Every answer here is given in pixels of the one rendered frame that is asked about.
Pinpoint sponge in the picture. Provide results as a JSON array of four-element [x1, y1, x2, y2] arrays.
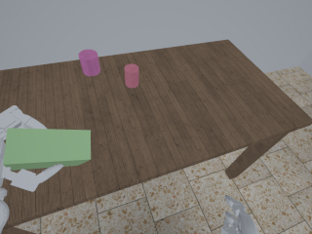
[[3, 128, 92, 171]]

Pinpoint robot right hand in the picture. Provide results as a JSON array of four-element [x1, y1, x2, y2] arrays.
[[221, 195, 258, 234]]

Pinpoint robot left hand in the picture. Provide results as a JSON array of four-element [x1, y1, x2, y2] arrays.
[[0, 105, 63, 192]]

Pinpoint left robot forearm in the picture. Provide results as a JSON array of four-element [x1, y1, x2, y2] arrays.
[[0, 188, 10, 234]]

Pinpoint table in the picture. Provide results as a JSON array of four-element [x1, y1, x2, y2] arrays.
[[0, 39, 312, 234]]

